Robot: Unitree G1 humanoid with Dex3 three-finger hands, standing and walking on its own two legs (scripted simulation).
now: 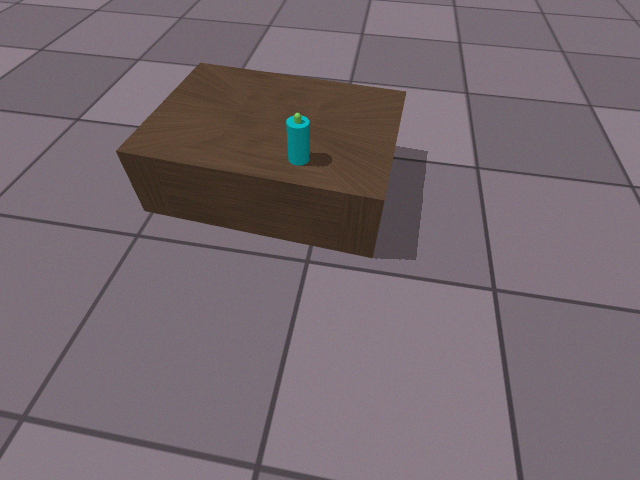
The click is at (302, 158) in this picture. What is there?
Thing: necked bottle
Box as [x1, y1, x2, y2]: [286, 113, 309, 165]
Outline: 295,113 293,116 289,117 286,120 288,159 291,163 300,165 306,163 309,159 308,119 299,113
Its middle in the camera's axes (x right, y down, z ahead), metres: -0.07 -0.35 +1.37
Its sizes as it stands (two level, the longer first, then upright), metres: 0.080 0.080 0.194
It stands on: a support 0.33 m high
